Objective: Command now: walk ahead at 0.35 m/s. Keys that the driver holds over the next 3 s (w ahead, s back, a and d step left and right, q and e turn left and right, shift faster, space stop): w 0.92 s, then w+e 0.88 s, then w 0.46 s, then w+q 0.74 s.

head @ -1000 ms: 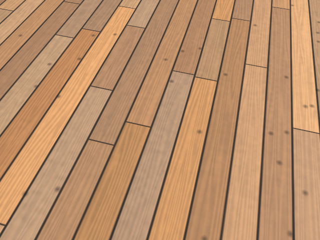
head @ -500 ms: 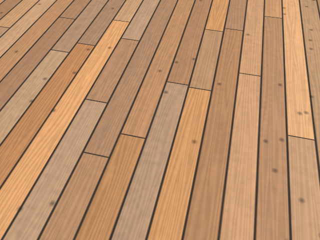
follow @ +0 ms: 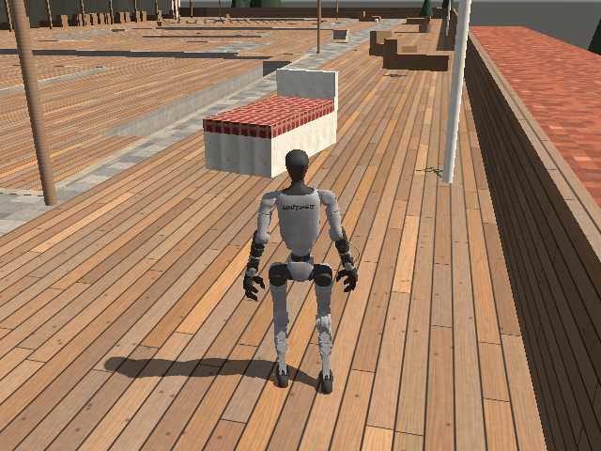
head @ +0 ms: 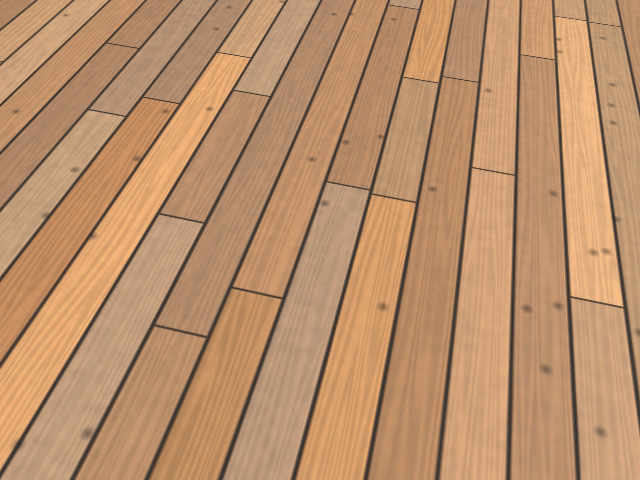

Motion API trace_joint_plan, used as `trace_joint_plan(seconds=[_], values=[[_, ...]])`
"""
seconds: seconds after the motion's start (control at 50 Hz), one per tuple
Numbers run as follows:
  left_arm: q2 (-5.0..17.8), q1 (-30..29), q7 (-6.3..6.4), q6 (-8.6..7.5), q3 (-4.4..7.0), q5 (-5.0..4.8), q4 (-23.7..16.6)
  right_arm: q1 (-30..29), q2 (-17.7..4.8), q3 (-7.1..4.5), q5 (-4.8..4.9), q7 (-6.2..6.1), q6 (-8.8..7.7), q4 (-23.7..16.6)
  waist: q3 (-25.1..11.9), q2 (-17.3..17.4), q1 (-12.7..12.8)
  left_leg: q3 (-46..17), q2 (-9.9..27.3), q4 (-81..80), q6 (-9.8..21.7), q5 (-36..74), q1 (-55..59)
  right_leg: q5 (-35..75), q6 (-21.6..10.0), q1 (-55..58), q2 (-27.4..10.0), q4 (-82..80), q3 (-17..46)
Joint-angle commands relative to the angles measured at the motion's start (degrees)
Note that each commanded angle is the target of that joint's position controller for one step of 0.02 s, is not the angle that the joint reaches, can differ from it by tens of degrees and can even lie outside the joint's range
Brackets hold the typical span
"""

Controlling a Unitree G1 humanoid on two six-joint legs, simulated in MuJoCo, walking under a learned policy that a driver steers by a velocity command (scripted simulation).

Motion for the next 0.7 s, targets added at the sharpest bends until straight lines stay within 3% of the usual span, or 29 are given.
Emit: trace_joint_plan(seconds=[0.02,0.04,0.06,0.08,0.12,0.18,0.24,0.3,0.36,0.4,0.42,0.44,0.46,0.48,0.5,0.52,0.54,0.56,0.58,0.62,0.7], values=[[3.63,-11.72,-0.04,-2.98,0.27,-0.23,-8.87,19.27,-11.51,-2.13,-0.97,0.67,-1.5,3.36,0.64,17.72,-8.02,-43.92,22.99,-22.71,14.06,-7.64,24.83,-8.95,-1.05,-35.8,4.31,28.34,1.25],[4.22,-11.01,-0.49,-3.6,0.48,-1.36,-8.74,14.84,-8.22,-0.95,-1.11,0.69,-2.31,2.08,3.89,11.18,-5.11,-40.05,22.86,-21.58,13.3,-6.67,23.99,-5.66,-2.6,-40.65,0.82,35.14,4.57],[4.05,-9.97,-0.95,-3.98,0.41,-1.51,-8.1,11.72,-6.41,-0.3,-1.06,0.91,-2.73,0.76,4.53,8.49,-3.55,-33.34,20.33,-21.39,11.14,-4.1,22.9,0.1,-3.87,-41.8,-1.43,36.32,4.42],[4.43,-10.18,-1.09,-4.26,0.74,-0.93,-7.9,9.57,-6.3,0.06,-1.0,1.24,-2.78,-0.13,5.19,6.35,-2.57,-28.04,18.52,-22.07,9.32,0.29,21.4,5.06,-4.37,-41.8,-3.12,34.13,3.81],[4.82,-10.89,-1.61,-3.98,1.39,-0.02,-7.97,9.36,-3.96,1.12,-1.37,1.24,-2.1,-0.59,4.97,6.91,-1.75,-18.86,14.88,-23.02,6.75,12.84,18.15,10.51,-3.77,-37.13,-4.8,28.25,2.23],[2.14,-14.74,-2.09,-2.95,0.86,0.45,-9.63,12.01,-5.47,1.21,-1.66,0.08,-1.26,-0.6,5.37,6.73,-2.27,-12.61,12.91,-24.59,7.07,22.09,15.75,15.28,-1.23,-35.27,-4.19,20.0,-0.61],[0.37,-22.81,-2.34,-2.76,-0.2,0.31,-12.88,12.47,-7.36,0.96,-1.73,-0.83,-0.94,-1.45,7.44,6.7,-3.77,-8.61,11.25,-27.03,6.55,21.72,10.66,22.36,-0.3,-30.01,-2.02,6.19,-2.92],[1.1,-27.12,-3.02,-2.72,-0.49,-0.11,-14.75,15.5,-7.84,0.56,-1.08,-1.01,-0.93,-0.78,8.98,7.54,-4.56,-7.24,12.54,-28.32,6.7,20.98,11.68,25.43,-1.16,-26.87,-0.67,-0.4,-3.84],[2.61,-28.3,-3.92,-3.14,-0.21,-0.25,-16.32,15.39,-8.15,-0.01,-0.58,-1.07,-0.49,-0.61,8.74,7.63,-2.91,-6.13,14.93,-25.11,5.65,27.86,17.99,23.75,-3.65,-25.93,-0.31,-4.54,-2.89],[5.31,-23.0,-4.03,-3.34,1.09,-0.11,-15.57,13.64,-9.75,-0.69,-0.84,-1.13,0.06,-1.32,3.63,9.61,0.9,-5.09,15.59,-17.55,4.4,47.04,21.14,20.6,-5.56,-17.32,2.43,-4.41,-4.35],[7.26,-15.22,-3.76,-3.24,2.3,-0.18,-13.47,12.55,-9.95,-0.82,-1.1,-1.15,0.61,-1.67,-1.24,10.37,5.09,-3.57,14.35,-8.5,3.37,56.06,20.4,19.66,-6.94,-7.65,4.48,-4.16,-5.63],[9.62,-5.18,-3.27,-2.87,3.64,-0.28,-10.47,11.74,-9.36,-0.52,-1.39,-1.07,0.9,-2.4,-6.97,10.05,9.58,-2.37,12.0,3.93,1.64,54.54,13.43,20.1,-8.71,7.01,3.46,-3.62,-4.11],[13.73,4.12,-2.61,-2.5,4.72,0.85,-8.5,14.04,-5.86,0.5,-2.01,-0.74,0.7,-3.79,-15.1,0.84,10.08,-0.75,6.68,24.13,-0.35,32.72,-4.3,13.33,-13.41,26.51,-9.33,-3.84,13.45],[14.3,5.85,-3.08,-2.5,4.2,1.49,-7.71,19.7,1.63,2.53,-1.14,0.0,-0.91,-3.44,-23.69,-12.97,5.9,-7.68,-3.48,41.42,-2.28,-12.93,-19.03,0.5,-20.94,36.55,-20.51,-15.35,42.23],[9.6,2.21,-3.21,-2.88,2.92,0.84,-7.88,13.27,-4.4,0.98,0.58,0.32,-2.44,-4.47,-16.89,-8.25,6.99,-12.88,-0.57,47.74,-0.82,-12.7,-25.15,-3.14,-17.78,31.36,-17.85,-20.02,41.94],[7.35,-3.4,-3.14,-3.31,2.19,0.6,-8.9,7.91,-7.03,0.24,1.64,0.28,-3.26,-6.46,-7.97,-5.38,5.47,-10.49,2.38,47.76,0.15,-7.62,-27.9,1.59,-15.42,21.85,-16.43,-20.96,32.13],[5.94,-8.22,-3.33,-3.85,1.67,1.04,-9.87,5.47,-7.23,0.06,1.22,-0.33,-3.54,-6.98,-4.54,0.74,3.2,-9.52,5.53,44.59,0.52,-1.81,-24.8,8.54,-14.12,12.23,-14.66,-22.38,25.21],[4.24,-10.59,-3.68,-4.29,1.2,1.79,-10.05,5.01,-6.99,-0.56,0.33,-0.82,-3.07,-6.97,-2.21,1.63,1.1,-9.05,7.51,41.59,0.59,1.18,-21.44,14.37,-13.25,4.96,-12.7,-23.57,19.78],[2.87,-11.26,-3.87,-4.51,0.73,2.32,-9.63,6.9,-5.82,-0.66,0.02,-0.92,-2.17,-6.82,-2.2,0.27,-0.92,-9.58,8.93,39.78,0.79,2.75,-17.95,15.66,-12.92,1.01,-11.14,-25.07,16.33],[3.19,-9.65,-3.65,-4.56,0.64,2.02,-8.47,7.64,-3.84,-0.61,-0.05,-1.09,-0.83,-7.15,-0.65,-0.97,-2.06,-8.97,9.95,35.59,0.39,2.83,-16.9,16.13,-13.66,-2.99,-10.08,-27.77,12.84],[6.65,-4.59,-1.68,-4.34,1.21,1.94,-7.12,-2.0,-5.34,-1.07,-1.19,-1.22,-0.22,-11.08,3.12,0.5,-0.52,-7.94,10.91,23.31,-2.44,12.88,-25.9,19.14,-13.99,-1.85,-9.92,-30.6,9.54]])
Next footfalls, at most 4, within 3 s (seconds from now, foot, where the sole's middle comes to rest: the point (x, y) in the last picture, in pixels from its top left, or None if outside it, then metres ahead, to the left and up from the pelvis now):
0.44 right None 0.40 -0.13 -0.77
1.00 left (272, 392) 0.72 0.11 -0.77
1.54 right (390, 304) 0.98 -0.18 -0.77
2.04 left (364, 206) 1.33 -0.13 -0.77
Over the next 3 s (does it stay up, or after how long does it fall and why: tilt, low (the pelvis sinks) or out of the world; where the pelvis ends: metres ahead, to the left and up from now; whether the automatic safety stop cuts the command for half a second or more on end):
stays up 1.56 -0.37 0.00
